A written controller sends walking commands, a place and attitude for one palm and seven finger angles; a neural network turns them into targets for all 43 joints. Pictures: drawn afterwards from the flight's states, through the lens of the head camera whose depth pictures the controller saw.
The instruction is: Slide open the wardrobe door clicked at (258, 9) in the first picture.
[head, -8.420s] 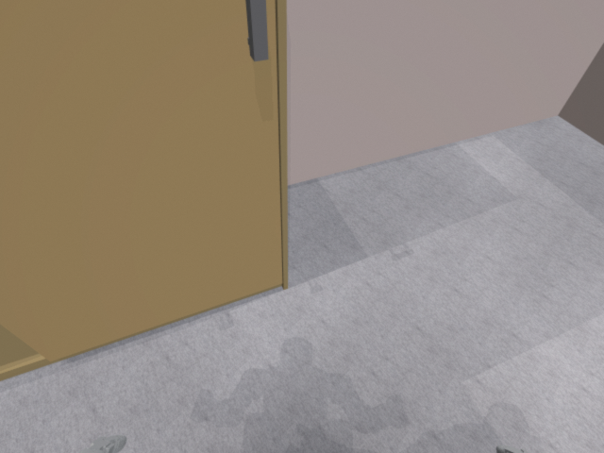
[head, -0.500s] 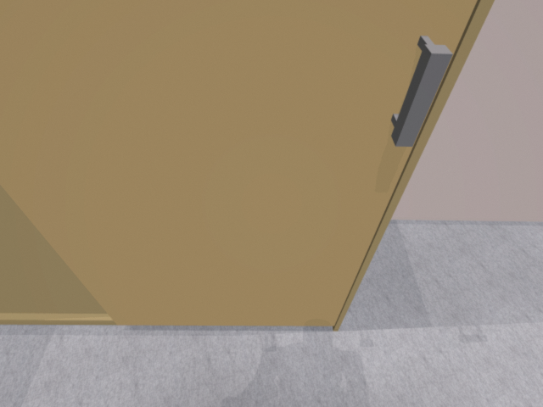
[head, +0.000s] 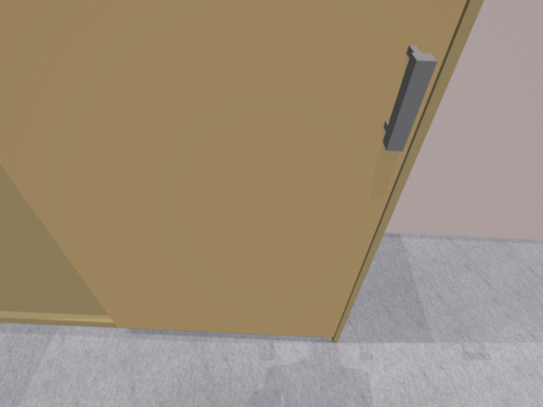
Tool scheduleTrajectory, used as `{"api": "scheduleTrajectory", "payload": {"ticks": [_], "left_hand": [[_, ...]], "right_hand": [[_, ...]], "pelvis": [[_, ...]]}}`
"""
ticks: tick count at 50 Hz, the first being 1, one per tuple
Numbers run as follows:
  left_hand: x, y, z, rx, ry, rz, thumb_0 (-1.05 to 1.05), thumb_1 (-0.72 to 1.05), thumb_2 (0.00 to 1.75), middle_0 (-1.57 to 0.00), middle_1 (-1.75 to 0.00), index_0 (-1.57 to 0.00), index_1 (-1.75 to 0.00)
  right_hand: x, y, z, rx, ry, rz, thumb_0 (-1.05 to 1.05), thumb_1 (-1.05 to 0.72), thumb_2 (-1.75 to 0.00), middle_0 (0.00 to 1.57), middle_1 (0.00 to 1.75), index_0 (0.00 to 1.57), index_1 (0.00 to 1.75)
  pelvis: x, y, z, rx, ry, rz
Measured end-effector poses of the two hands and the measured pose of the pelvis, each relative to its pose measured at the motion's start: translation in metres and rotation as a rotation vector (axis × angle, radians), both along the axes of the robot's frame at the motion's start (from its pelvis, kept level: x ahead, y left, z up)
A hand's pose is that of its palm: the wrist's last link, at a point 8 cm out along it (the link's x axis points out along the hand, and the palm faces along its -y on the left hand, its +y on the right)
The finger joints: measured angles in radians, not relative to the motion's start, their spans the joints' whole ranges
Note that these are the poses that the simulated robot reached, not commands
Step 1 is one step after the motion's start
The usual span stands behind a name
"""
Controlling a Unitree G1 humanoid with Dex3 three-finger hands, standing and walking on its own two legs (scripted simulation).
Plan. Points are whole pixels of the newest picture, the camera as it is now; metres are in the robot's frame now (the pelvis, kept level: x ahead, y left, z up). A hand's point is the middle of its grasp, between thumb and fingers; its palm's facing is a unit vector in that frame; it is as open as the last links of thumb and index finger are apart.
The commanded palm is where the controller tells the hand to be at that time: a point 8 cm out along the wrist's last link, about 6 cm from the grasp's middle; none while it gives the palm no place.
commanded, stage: come to a stop and stand still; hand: right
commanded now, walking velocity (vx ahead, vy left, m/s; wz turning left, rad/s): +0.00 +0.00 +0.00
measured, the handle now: (403, 99) +0.50 -0.15 +0.24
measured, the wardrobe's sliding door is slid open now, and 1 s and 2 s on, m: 0.00 0.00 0.00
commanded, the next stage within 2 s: look again from close up in 0.80 s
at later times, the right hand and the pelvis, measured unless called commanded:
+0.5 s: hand out of the picture -0.01 -0.19 -0.17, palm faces +0.02 +0.98 -0.19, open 7.4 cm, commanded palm none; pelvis +0.00 -0.03 +0.00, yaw +1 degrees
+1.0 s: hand out of the picture +0.03 -0.21 -0.17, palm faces +0.00 +0.98 -0.21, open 7.4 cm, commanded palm none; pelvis +0.01 -0.03 +0.00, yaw +1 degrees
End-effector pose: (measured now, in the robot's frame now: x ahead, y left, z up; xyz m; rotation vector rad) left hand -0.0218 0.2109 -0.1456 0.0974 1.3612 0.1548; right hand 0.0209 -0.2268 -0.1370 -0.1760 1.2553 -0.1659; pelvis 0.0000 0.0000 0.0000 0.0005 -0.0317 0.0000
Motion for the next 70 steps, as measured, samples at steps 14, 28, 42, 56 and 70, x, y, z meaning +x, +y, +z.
{"api": "scheduleTrajectory", "payload": {"ticks": [14,28,42,56,70], "left_hand": [[0.009,-0.009,0.002,0.016,0.000,-0.008,0.01,0.91,0.90,-0.20,-0.30,-0.20,-0.30],[0.029,-0.010,0.006,0.043,-0.028,-0.023,0.01,0.91,0.90,-0.20,-0.30,-0.20,-0.30],[0.034,-0.012,0.007,0.041,-0.022,-0.021,0.01,0.91,0.90,-0.20,-0.30,-0.20,-0.30],[0.027,-0.011,0.009,0.051,0.023,-0.018,0.01,0.91,0.90,-0.20,-0.30,-0.20,-0.30],[0.034,-0.014,0.008,0.040,0.026,-0.018,0.01,0.91,0.90,-0.20,-0.30,-0.20,-0.30]], "right_hand": [[-0.031,-0.005,-0.005,0.031,0.093,-0.011,0.01,-0.91,-0.90,0.20,0.30,0.20,0.30],[-0.028,-0.018,-0.005,0.028,0.106,-0.010,0.01,-0.91,-0.90,0.20,0.30,0.20,0.30],[-0.005,-0.030,-0.002,0.005,0.069,0.011,0.01,-0.91,-0.90,0.20,0.30,0.20,0.30],[0.001,-0.030,-0.003,0.017,0.086,0.017,0.01,-0.91,-0.90,0.20,0.30,0.20,0.30],[0.001,-0.028,-0.002,0.013,0.106,0.007,0.01,-0.91,-0.90,0.20,0.30,0.20,0.30]], "pelvis": [[-0.003,-0.016,0.001,0.001,-0.001,0.008],[0.002,-0.027,0.002,0.002,-0.006,0.010],[0.006,-0.030,0.003,0.002,-0.016,0.012],[0.010,-0.032,0.005,0.004,-0.012,0.008],[0.017,-0.030,0.006,0.002,-0.016,0.009]]}}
